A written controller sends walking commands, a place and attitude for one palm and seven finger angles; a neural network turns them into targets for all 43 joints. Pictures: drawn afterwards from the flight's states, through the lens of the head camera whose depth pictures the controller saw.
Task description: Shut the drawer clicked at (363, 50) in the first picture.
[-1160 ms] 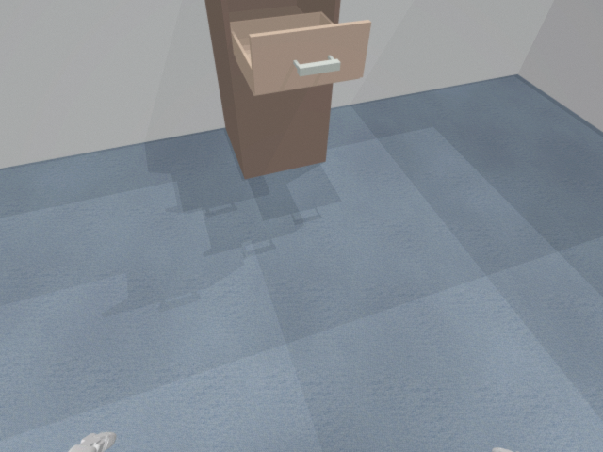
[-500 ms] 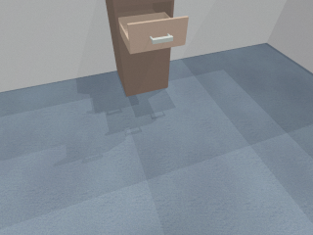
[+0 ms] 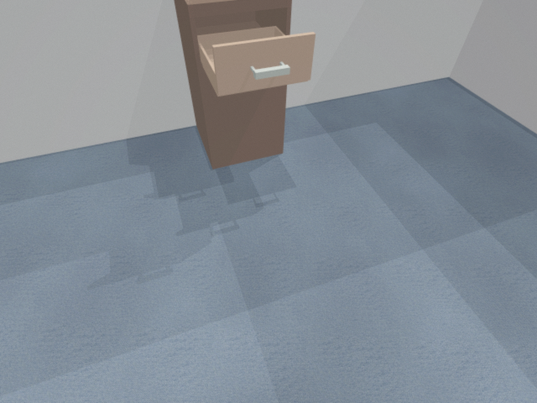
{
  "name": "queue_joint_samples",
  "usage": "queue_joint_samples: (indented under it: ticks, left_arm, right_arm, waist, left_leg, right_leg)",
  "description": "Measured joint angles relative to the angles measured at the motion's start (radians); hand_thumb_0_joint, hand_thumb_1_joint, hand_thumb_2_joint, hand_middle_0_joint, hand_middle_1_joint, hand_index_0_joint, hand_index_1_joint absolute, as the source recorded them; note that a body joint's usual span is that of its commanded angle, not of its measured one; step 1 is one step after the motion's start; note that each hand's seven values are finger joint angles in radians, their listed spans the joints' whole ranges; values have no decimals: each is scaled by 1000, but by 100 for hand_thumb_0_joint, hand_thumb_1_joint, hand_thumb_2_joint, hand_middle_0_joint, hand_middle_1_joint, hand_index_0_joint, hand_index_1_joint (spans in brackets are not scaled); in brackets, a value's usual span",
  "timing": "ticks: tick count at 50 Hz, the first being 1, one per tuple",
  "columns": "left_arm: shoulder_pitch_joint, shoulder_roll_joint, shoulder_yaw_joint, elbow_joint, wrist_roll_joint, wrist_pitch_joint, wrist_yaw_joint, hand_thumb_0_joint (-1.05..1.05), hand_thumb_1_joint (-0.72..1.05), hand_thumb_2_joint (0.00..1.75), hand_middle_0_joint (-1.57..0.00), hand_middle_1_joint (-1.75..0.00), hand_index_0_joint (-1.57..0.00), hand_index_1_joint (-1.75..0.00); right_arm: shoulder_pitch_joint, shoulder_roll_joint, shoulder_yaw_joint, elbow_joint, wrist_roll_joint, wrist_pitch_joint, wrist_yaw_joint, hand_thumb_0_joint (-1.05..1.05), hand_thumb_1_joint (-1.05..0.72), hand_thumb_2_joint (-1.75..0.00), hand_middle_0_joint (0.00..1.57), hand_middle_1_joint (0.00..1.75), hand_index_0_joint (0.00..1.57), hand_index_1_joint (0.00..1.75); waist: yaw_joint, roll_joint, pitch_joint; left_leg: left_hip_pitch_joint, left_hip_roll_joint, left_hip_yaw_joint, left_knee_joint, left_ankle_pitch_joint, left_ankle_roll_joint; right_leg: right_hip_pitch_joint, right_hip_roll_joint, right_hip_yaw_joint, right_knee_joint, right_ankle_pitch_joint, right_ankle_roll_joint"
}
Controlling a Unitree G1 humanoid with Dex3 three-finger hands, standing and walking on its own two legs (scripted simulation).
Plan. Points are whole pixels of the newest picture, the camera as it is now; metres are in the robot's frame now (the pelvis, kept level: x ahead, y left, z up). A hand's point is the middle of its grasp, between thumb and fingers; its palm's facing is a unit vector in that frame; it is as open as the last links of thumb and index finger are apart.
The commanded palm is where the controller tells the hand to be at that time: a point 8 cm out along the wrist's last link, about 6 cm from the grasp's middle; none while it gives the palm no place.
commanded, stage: look at it before walking up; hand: left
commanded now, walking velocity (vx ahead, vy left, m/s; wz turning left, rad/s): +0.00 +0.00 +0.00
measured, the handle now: (269, 69) +1.21 +0.06 -0.08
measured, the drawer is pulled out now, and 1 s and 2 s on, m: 0.29 0.29 0.29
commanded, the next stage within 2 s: walk to a spot facing it in 0.38 s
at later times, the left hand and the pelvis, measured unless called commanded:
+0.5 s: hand out of the picture +0.07 +0.25 -0.16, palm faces -0.03 -0.94 -0.33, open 7.4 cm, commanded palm none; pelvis +0.00 +0.00 +0.00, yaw +0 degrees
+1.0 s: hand out of the picture +0.09 +0.15 -0.17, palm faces -0.13 -0.97 -0.19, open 7.4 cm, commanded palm none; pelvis +0.09 -0.03 -0.01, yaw -13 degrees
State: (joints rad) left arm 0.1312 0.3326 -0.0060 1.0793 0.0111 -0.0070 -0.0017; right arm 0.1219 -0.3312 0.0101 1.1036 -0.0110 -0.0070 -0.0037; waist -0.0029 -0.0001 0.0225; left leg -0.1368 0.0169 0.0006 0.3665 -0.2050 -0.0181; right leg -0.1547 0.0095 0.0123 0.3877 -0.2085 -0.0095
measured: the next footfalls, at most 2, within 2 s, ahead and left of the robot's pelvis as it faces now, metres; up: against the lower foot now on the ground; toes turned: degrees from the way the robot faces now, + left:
left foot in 1.30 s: +0.39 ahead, +0.06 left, +0.00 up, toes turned -14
right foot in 1.90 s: +0.48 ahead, -0.24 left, +0.00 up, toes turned -45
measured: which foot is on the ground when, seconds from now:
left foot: down 0.00-0.84, up 0.86-1.00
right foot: down 0.00-1.00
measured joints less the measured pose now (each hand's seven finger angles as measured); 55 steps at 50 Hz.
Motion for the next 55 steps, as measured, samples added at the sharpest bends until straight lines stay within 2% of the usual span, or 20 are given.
queue_joint_samples:
  ticks: [27, 32, 35, 39, 41, 42, 44, 45, 47, 50, 55]
  left_arm:
    - [20, 3, 2, 11, -1, 1, 6, 1, 90, 90, -20, -30, -20, -30]
    - [81, -30, 12, -8, 6, 28, -3, 1, 90, 90, -20, -30, -20, -30]
    - [141, -55, 23, -27, 9, 35, -17, 1, 90, 90, -20, -30, -20, -30]
    - [194, -98, 40, -35, 11, 39, -33, 1, 90, 90, -20, -30, -20, -30]
    - [204, -121, 45, -44, 12, 30, -41, 1, 90, 90, -20, -30, -20, -30]
    - [209, -126, 47, -54, 14, 15, -42, 1, 90, 90, -20, -30, -20, -30]
    - [212, -139, 49, -62, 9, -15, -29, 1, 90, 90, -20, -30, -20, -30]
    - [218, -147, 48, -66, 6, -24, -21, 1, 90, 90, -20, -30, -20, -30]
    - [238, -161, 45, -66, 6, -34, -9, 1, 90, 90, -20, -30, -20, -30]
    - [274, -181, 40, -51, 10, -40, -2, 1, 90, 90, -20, -30, -20, -30]
    - [313, -198, 39, -21, 14, -48, -1, 1, 90, 90, -20, -30, -20, -30]
  right_arm:
    - [-2, 4, 2, 5, -1, 1, -3, 1, -90, -90, 20, 30, 20, 30]
    - [38, 37, -6, -16, -10, 12, -2, 1, -91, -90, 20, 30, 20, 30]
    - [83, 66, -16, -40, -11, 8, 0, 1, -91, -90, 20, 30, 20, 30]
    - [139, 95, -33, -54, -11, -12, -1, 1, -90, -90, 20, 30, 20, 30]
    - [166, 98, -38, -52, -13, -15, -2, 1, -90, -90, 20, 30, 20, 30]
    - [180, 99, -40, -49, -10, -12, -2, 1, -90, -90, 20, 30, 20, 30]
    - [192, 104, -42, -30, -7, 8, 2, 1, -90, -90, 20, 30, 20, 30]
    - [190, 107, -44, -20, -7, 17, 4, 1, -91, -90, 20, 30, 20, 30]
    - [175, 112, -48, -16, -11, 24, 7, 1, -91, -90, 20, 30, 20, 30]
    - [138, 120, -58, -46, -14, 15, 12, 1, -91, -90, 20, 30, 20, 30]
    - [64, 138, -68, -112, -12, 2, 21, 1, -91, -90, 20, 30, 20, 30]
  waist:
    - [7, -4, -2]
    - [21, -2, -25]
    - [22, -8, -30]
    - [22, -4, -8]
    - [19, 16, 10]
    - [17, 21, 17]
    - [21, 32, 28]
    - [27, 34, 29]
    - [36, 30, 27]
    - [32, 18, 17]
    - [29, 9, 2]
  left_leg:
    - [13, 1, 7, -13, 4, 2]
    - [-11, 16, 44, 71, -65, 5]
    - [-19, 25, 76, 119, -109, 6]
    - [11, 49, 134, 144, -157, -6]
    - [18, 76, 150, 185, -194, -21]
    - [-9, 93, 154, 261, -225, -15]
    - [-115, 100, 105, 516, -282, -5]
    - [-168, 94, 82, 622, -272, -1]
    - [-259, 87, 65, 740, -211, -3]
    - [-363, 91, 68, 749, -124, -18]
    - [-464, 103, 57, 647, -21, -36]
  right_leg:
    - [13, 1, 7, -19, 10, 4]
    - [-25, 17, 42, 63, -45, -1]
    - [-68, 26, 66, 161, -139, -14]
    - [-151, 1, -15, 328, -239, -8]
    - [-148, -6, -65, 282, -200, -9]
    - [-139, -3, -75, 244, -139, -19]
    - [-139, 14, -91, 270, -121, -45]
    - [-124, 23, -92, 258, -130, -53]
    - [-84, 38, -78, 197, -124, -61]
    - [-23, 47, -43, 87, -84, -57]
    - [56, 52, 16, -27, -61, -45]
